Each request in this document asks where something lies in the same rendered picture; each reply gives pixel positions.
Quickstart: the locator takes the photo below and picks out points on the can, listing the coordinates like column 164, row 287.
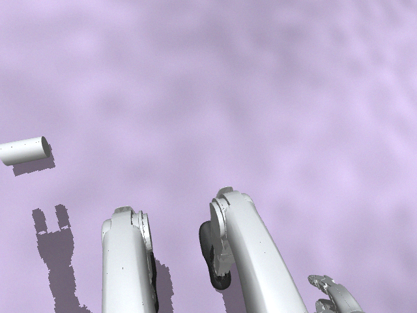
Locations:
column 21, row 151

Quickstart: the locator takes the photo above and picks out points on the right robot hand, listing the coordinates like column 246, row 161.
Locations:
column 341, row 301

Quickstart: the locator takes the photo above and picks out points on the right robot foot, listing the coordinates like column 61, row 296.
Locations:
column 219, row 282

